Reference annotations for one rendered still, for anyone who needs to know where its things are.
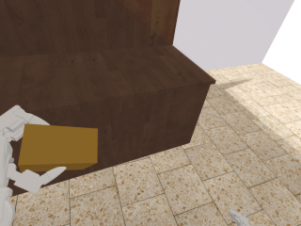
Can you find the sponge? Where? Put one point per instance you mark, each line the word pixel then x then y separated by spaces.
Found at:
pixel 46 147

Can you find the robot left hand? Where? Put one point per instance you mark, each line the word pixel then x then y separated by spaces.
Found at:
pixel 12 128

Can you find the robot right hand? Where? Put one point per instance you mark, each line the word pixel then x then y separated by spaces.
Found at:
pixel 239 219

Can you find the left robot forearm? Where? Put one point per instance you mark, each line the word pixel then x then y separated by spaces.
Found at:
pixel 7 210

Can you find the table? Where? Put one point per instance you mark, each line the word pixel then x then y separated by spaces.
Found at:
pixel 103 64

